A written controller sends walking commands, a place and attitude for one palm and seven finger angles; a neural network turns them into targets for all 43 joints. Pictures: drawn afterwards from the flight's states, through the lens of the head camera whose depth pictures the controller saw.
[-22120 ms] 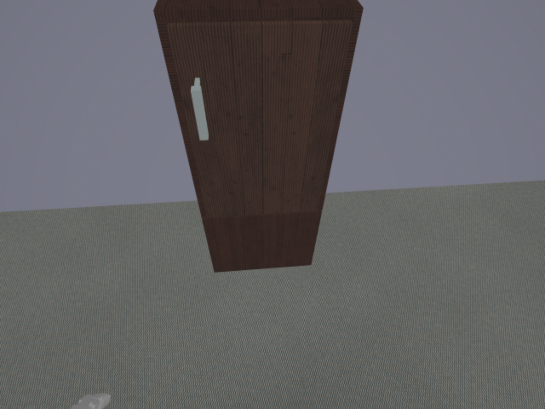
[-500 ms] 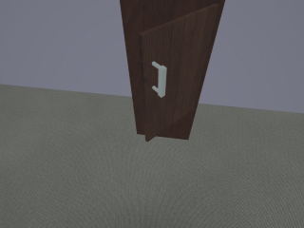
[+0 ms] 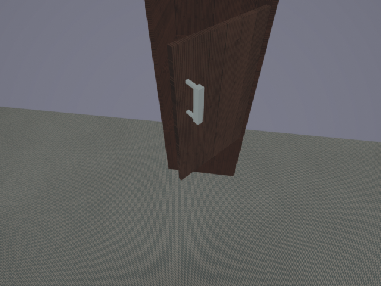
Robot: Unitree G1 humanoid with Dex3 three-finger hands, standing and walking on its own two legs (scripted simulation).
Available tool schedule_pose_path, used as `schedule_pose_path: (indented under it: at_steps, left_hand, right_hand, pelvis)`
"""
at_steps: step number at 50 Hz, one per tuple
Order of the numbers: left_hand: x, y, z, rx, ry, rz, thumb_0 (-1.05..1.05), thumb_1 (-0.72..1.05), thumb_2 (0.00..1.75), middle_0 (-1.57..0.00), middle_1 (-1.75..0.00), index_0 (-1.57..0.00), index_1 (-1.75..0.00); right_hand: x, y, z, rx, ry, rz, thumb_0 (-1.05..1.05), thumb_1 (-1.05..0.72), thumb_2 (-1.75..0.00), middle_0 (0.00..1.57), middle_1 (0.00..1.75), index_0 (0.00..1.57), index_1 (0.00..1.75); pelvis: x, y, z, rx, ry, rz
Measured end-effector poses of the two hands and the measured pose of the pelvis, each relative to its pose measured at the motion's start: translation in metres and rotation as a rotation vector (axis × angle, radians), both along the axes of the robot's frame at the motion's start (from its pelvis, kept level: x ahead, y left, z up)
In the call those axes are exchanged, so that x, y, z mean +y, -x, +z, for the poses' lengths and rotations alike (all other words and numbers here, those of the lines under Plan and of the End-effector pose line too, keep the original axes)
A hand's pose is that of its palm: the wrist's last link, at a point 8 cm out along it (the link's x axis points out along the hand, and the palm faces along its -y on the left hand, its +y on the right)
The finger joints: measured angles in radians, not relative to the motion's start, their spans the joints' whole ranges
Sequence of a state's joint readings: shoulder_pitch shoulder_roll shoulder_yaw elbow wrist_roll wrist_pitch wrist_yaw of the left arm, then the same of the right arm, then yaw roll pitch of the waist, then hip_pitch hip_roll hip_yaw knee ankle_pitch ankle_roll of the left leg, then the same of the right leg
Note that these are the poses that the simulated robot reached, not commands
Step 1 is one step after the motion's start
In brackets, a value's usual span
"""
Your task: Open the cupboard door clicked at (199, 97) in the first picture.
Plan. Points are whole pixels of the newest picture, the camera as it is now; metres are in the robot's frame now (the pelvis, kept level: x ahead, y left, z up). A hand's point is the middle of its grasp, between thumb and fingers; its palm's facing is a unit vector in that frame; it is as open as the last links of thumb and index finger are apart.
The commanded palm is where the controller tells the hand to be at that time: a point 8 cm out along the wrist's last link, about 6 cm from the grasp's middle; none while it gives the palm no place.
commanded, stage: walk to a spot facing it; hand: left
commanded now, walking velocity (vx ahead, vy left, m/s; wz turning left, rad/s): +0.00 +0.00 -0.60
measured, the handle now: (193, 102) +0.58 +0.03 +0.04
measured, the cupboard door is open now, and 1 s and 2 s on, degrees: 48 48 48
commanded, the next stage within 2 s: none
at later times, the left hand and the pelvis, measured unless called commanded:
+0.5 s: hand out of the picture +0.11 +0.18 -0.17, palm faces -0.18 -0.94 -0.31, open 7.4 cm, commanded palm none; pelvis -0.02 -0.02 -0.02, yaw -14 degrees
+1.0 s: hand (151, 262) +0.20 +0.12 -0.17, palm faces -0.48 -0.85 -0.23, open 7.4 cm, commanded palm none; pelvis +0.01 -0.02 -0.01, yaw -32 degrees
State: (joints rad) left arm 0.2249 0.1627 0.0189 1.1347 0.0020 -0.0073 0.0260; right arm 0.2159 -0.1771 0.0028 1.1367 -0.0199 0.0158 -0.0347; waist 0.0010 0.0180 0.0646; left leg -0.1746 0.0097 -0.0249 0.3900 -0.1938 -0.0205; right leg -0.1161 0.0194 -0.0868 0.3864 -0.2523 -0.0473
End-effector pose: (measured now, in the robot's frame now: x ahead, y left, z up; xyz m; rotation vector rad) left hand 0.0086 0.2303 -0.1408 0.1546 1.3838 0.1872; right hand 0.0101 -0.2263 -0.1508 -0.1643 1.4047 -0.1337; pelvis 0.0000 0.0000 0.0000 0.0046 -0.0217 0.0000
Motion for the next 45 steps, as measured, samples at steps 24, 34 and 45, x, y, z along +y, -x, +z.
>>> schedule_pose_path:
  at_steps: [24, 34, 45]
  left_hand:
    - [-0.002, -0.098, 0.006, -0.13, -0.08, -0.249, 0.01, 0.91, 0.9, -0.19, -0.3, -0.2, -0.3]
    - [-0.022, -0.116, 0.009, -0.073, -0.048, -0.381, 0.01, 0.91, 0.9, -0.2, -0.3, -0.2, -0.3]
    - [-0.034, -0.181, -0.007, -0.121, 0.022, -0.498, 0.01, 0.91, 0.9, -0.2, -0.3, -0.2, -0.3]
  right_hand:
    - [-0.044, 0.04, -0.02, -0.045, 0.039, -0.234, 0.01, -0.9, -0.9, 0.2, 0.3, 0.2, 0.3]
    - [-0.064, -0.001, 0.016, -0.236, 0.096, -0.342, 0.01, -0.91, -0.9, 0.2, 0.3, 0.2, 0.3]
    - [-0.04, 0.028, 0.021, -0.204, 0.148, -0.381, 0.01, -0.9, -0.9, 0.2, 0.3, 0.2, 0.3]
  pelvis:
    - [-0.016, 0.015, -0.019, 0.027, -0.016, -0.233]
    - [-0.015, 0.006, -0.003, 0.046, -0.04, -0.381]
    - [-0.004, -0.007, -0.01, 0.059, -0.004, -0.491]
